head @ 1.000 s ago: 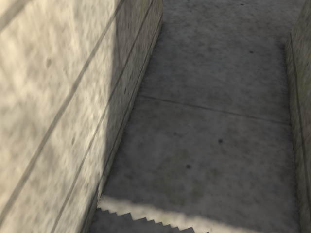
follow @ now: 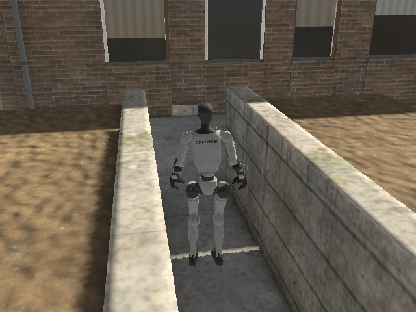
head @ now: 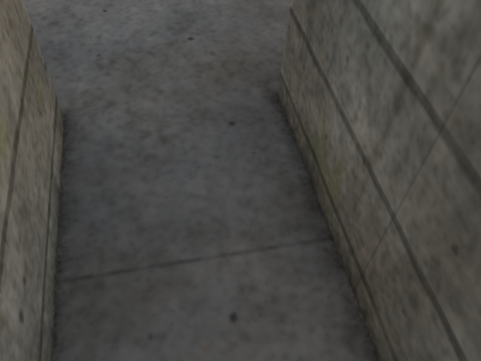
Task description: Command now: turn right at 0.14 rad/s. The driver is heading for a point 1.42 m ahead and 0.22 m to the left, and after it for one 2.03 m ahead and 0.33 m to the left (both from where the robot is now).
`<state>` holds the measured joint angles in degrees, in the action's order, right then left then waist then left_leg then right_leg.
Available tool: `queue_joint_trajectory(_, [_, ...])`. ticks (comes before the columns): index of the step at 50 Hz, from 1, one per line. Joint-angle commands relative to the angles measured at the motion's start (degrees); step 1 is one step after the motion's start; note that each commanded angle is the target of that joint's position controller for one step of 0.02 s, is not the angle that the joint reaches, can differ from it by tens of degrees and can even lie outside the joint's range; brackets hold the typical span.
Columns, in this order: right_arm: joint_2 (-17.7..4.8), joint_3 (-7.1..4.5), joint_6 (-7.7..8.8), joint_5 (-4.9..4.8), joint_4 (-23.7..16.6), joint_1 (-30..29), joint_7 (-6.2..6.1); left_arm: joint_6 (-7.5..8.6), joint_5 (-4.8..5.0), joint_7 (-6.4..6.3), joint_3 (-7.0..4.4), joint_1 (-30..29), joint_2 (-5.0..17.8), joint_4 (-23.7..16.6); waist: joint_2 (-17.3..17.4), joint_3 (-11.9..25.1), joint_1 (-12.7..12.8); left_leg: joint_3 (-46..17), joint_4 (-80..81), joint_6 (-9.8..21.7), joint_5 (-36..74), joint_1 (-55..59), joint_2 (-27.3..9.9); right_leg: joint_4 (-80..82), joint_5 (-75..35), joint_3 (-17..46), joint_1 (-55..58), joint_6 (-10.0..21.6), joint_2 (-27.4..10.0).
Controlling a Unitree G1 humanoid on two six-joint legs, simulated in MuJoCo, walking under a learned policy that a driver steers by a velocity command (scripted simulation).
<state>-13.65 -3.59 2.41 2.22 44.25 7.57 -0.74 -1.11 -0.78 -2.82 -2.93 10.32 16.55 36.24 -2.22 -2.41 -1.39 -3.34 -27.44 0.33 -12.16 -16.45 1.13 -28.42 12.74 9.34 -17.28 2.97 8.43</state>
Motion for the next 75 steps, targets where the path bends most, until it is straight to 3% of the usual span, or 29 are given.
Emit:
queue_joint_trajectory(1, [-6.96, -1.72, 1.09, 1.12, -3.89, -2.92, 0.14, 1.08, -1.72, -0.68, -1.15, 4.98, 5.88, -3.10, 12.93, 7.12, 2.30, -15.17, 9.75, 11.46, 24.07, 8.38, -16.50, -2.69, 10.14, 1.08, -0.06, -4.05, -6.26])
queue_joint_trajectory(2, [-5.45, -1.31, 1.31, 0.38, -3.32, -2.70, 0.06, 0.78, -1.64, -0.88, -1.23, 1.78, 5.45, -3.92, 11.34, 6.81, 1.77, -13.13, 10.14, 9.58, 18.57, 8.85, -13.81, -0.15, 5.45, 0.64, 0.50, -4.42, -6.92])
queue_joint_trajectory(3, [-6.11, -1.38, 1.30, -0.35, -2.85, -2.28, -0.02, 0.33, -1.77, -0.85, -0.79, 0.32, 3.81, -3.96, 11.33, 6.31, 1.74, -10.94, 10.23, 7.39, 13.93, 8.23, -11.29, 2.62, 1.77, 0.66, 2.47, -4.74, -7.52])
queue_joint_trajectory(6, [-6.87, -1.64, 1.42, -1.30, -1.75, 0.76, -0.22, 0.18, -1.62, 0.03, -0.56, 0.42, 3.15, -3.39, 8.30, 2.79, 1.03, -7.05, 11.55, 2.90, 2.19, 4.19, -6.70, 6.36, -2.93, 1.07, 6.37, -3.38, -8.54])
queue_joint_trajectory(8, [-7.10, -1.85, 1.67, -1.55, -1.48, 1.69, -0.23, 0.77, -1.23, 0.28, -0.73, 1.00, 3.46, -2.63, 4.77, 1.72, 0.59, -5.49, 10.64, 2.40, 1.37, 5.91, -5.61, 6.95, -2.70, 1.27, 4.48, -1.74, -8.99])
queue_joint_trajectory(12, [-7.06, -1.97, 2.44, -1.42, -0.91, 4.06, -0.52, 2.07, -0.79, 0.74, -1.00, 0.03, 3.57, -2.36, 0.62, 4.43, -0.26, -4.21, 8.09, 3.24, 9.99, 9.74, -5.08, 6.15, -8.47, 1.02, 5.12, -1.73, -9.64])
queue_joint_trajectory(17, [-6.48, -2.23, 2.10, -1.51, -0.29, 3.57, -0.30, 1.58, -1.23, 0.23, -0.56, -0.02, 1.65, -2.09, 0.50, 4.52, 0.05, -3.77, 8.09, 2.39, 12.17, 9.83, -4.53, 6.37, -11.43, 1.64, 7.02, -1.64, -9.71])
queue_joint_trajectory(26, [-6.64, -2.59, 1.56, -1.65, 1.70, 5.43, -0.02, 1.36, -1.04, -0.47, -0.76, 0.44, 2.93, -1.38, 1.47, 4.23, -0.19, -3.36, 9.06, 1.63, 11.91, 10.09, -4.29, 7.32, -14.02, 2.20, 9.10, -1.02, -10.25])
queue_joint_trajectory(35, [-7.92, -3.11, 1.47, -1.36, 3.35, 6.00, -0.31, 1.74, -0.91, -0.04, -0.58, 0.10, 2.98, -0.17, 1.45, 4.17, -0.56, -3.23, 8.79, 0.50, 10.35, 10.39, -4.44, 8.19, -15.08, 2.55, 9.40, -0.44, -10.41])
queue_joint_trajectory(37, [-7.17, -2.55, 1.37, -1.39, 2.49, 4.38, -0.20, 2.11, -0.30, -0.13, -0.64, -1.03, 3.14, -0.41, 0.86, 3.83, -1.01, -3.38, 8.58, 0.44, 10.05, 9.45, -4.28, 7.63, -16.36, 2.64, 9.46, -0.45, -10.21])
queue_joint_trajectory(44, [-7.86, -2.19, 0.98, -1.70, 3.28, 4.48, -0.20, 1.76, -0.65, -0.08, -0.48, 0.03, 3.29, -0.26, 1.61, 4.24, -0.60, -3.57, 8.37, 0.21, 8.85, 8.60, -4.25, 7.84, -16.58, 3.00, 10.28, 0.01, -10.43])
queue_joint_trajectory(47, [-6.82, -1.82, 0.85, -1.85, 3.45, 4.22, -0.18, 1.68, -0.54, -0.36, -0.22, 0.54, 2.75, 0.47, 0.88, 4.01, -0.44, -2.85, 8.17, -0.13, 0.90, 7.69, -3.37, 10.42, -3.12, 4.01, 9.92, 0.41, -10.22])
queue_joint_trajectory(49, [-6.23, -1.59, 0.93, -2.13, 3.11, 2.90, -0.42, 1.53, -0.29, -0.54, -0.55, 0.46, 3.84, 0.41, -0.75, 1.34, 0.05, -1.23, 4.87, 0.30, -4.73, 4.45, -1.82, 13.24, 12.64, 6.55, 7.46, 1.64, -10.84])
queue_joint_trajectory(51, [-5.86, -1.41, 1.72, -2.34, 2.34, 2.19, -0.41, 1.78, 0.36, -0.45, -1.23, 2.88, 5.45, 0.67, -3.95, -0.32, 0.90, 0.52, -1.28, 0.62, -8.59, -1.90, -0.51, 16.11, 23.54, 12.74, 7.91, 4.57, -14.34])
queue_joint_trajectory(53, [-5.90, -1.29, 2.96, -2.77, 1.89, 2.22, -0.03, 2.40, 1.09, -0.27, -1.63, 4.65, 5.98, 0.56, -5.77, -1.21, 1.24, 0.48, -4.82, 1.36, -9.35, -7.69, -1.35, 17.33, 25.50, 19.07, 9.96, 7.51, -18.25])
queue_joint_trajectory(55, [-5.93, -1.26, 3.91, -2.52, 2.27, 3.09, 0.48, 3.44, 1.50, -0.05, -1.89, 4.98, 6.18, 0.19, -5.67, -1.09, 0.73, 0.09, -6.98, 2.31, -9.83, -9.56, -2.28, 17.07, 23.08, 21.36, 10.57, 8.95, -19.99])
queue_joint_trajectory(57, [-5.81, -1.23, 4.37, -2.56, 2.79, 4.24, 0.91, 4.00, 1.62, 0.25, -2.16, 4.40, 6.29, -0.40, -4.80, -0.19, -0.41, 0.68, -5.40, 3.26, -8.37, -7.30, -2.21, 15.38, 17.81, 18.70, 9.49, 8.42, -19.34])
queue_joint_trajectory(59, [-6.87, -1.97, 4.59, -2.00, 6.14, 10.65, 0.88, 3.58, 1.25, 0.56, -1.97, 2.93, 5.45, -0.73, -1.87, 0.99, -2.67, 1.40, -1.44, 3.97, -4.78, 3.61, -1.17, 10.70, 11.66, 11.56, 2.56, 5.57, -15.15])
queue_joint_trajectory(60, [-7.73, -2.43, 4.46, -2.09, 7.94, 15.52, 0.85, 3.75, 1.13, 0.53, -1.42, 0.61, 3.74, -1.55, 0.51, 0.71, -4.78, -1.30, 0.40, 4.80, -3.76, 9.58, -2.32, 4.54, 8.04, 6.19, -3.41, 3.40, -11.58])
queue_joint_trajectory(61, [-11.27, -3.66, 4.33, -2.67, 10.18, 20.68, 0.55, 4.19, 0.56, 0.25, -0.37, 0.22, 0.00, -3.32, 11.71, 0.80, -4.92, -11.44, 4.37, 7.86, 0.01, 18.46, -7.88, -8.43, 7.22, -3.99, -12.63, -0.54, -4.08])
queue_joint_trajectory(62, [-14.14, -4.68, 4.16, -2.78, 11.04, 25.81, 0.81, 4.96, 0.43, -0.09, -0.09, 1.81, 0.26, -3.03, 19.68, 2.28, -6.86, -26.69, 10.11, 13.85, 4.70, 27.64, -17.29, -22.28, 18.39, -7.48, -24.05, -3.37, -2.81])
queue_joint_trajectory(63, [-13.07, -4.30, 4.98, -3.09, 10.25, 25.77, 0.97, 5.75, 1.42, 0.03, -1.16, 3.39, 3.73, -2.00, 13.76, 1.30, -5.91, -31.02, 10.10, 16.78, 5.26, 30.06, -20.91, -31.63, 24.29, -6.47, -31.70, -4.43, -5.29])
queue_joint_trajectory(64, [-11.71, -3.85, 5.33, -2.89, 9.37, 24.66, 0.98, 6.27, 2.27, 0.34, -1.55, 3.78, 4.39, -1.05, 9.19, 0.82, -5.04, -29.30, 9.40, 16.84, 4.27, 30.29, -20.00, -37.21, 21.03, -5.88, -34.62, -4.15, -7.80])
queue_joint_trajectory(66, [-9.69, -3.03, 5.20, -3.13, 8.96, 23.35, 0.87, 6.44, 2.03, 0.79, -1.67, 1.48, 3.94, -0.68, 7.00, -1.61, -4.20, -23.48, 10.98, 15.01, 6.37, 26.58, -18.69, -40.29, 13.55, -6.93, -37.30, -3.45, -11.44])
queue_joint_trajectory(68, [-6.61, -1.73, 3.97, -2.63, 9.16, 22.78, 0.38, 5.80, 1.72, 1.21, -1.60, 0.16, 1.81, -0.50, 7.10, -2.87, -3.03, -17.80, 14.37, 13.82, 10.60, 20.71, -16.09, -38.44, 5.86, -7.39, -33.65, -3.72, -13.24])
queue_joint_trajectory(70, [-7.92, -1.95, 3.82, -2.73, 8.91, 22.53, -0.71, 5.16, 1.53, 1.05, -1.49, -1.50, 1.69, -0.65, 8.57, -4.80, -2.53, -11.21, 16.56, 11.67, 15.48, 14.47, -12.66, -33.27, -0.36, -9.33, -30.10, -4.81, -12.92])
queue_joint_trajectory(72, [-8.22, -1.90, 3.76, -2.62, 8.40, 22.02, -1.46, 4.92, 1.56, 1.22, -0.72, -5.52, 0.13, -1.88, 6.71, -5.97, -2.66, -6.38, 18.50, 10.26, 19.11, 8.24, -10.38, -24.70, -7.02, -11.15, -23.80, -5.42, -11.88])
queue_joint_trajectory(74, [-9.36, -2.04, 3.99, -3.07, 8.61, 23.81, -1.66, 5.04, 1.90, 1.71, 0.01, -9.27, -1.26, -3.16, 6.48, -6.96, -3.63, -4.50, 20.40, 10.01, 20.97, 5.66, -10.37, -18.01, -10.85, -12.62, -18.62, -5.19, -10.33])
queue_joint_trajectory(75, [-11.24, -2.56, 3.44, -2.57, 8.09, 23.25, -1.48, 5.38, 1.67, 1.79, 0.70, -10.84, -1.92, -3.32, 5.44, -6.28, -4.21, -3.63, 19.77, 9.92, 20.64, 5.83, -10.16, -15.44, -11.77, -13.21, -16.61, -4.81, -10.18])
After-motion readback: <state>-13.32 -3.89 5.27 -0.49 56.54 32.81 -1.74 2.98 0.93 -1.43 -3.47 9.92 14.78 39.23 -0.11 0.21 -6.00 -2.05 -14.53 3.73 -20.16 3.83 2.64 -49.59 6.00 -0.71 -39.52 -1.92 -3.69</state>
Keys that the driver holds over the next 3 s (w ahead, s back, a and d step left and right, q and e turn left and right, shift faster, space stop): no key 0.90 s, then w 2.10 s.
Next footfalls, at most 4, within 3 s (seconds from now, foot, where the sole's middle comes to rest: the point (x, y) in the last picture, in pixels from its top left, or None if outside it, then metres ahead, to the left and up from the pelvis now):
1.64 right None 0.45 -0.09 -0.77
2.14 left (176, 249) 0.80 0.18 -0.77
2.64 right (247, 188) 1.04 -0.05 -0.77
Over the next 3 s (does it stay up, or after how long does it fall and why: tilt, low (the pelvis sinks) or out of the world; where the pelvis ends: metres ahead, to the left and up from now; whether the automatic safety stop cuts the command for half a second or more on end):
stays up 1.09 0.07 0.01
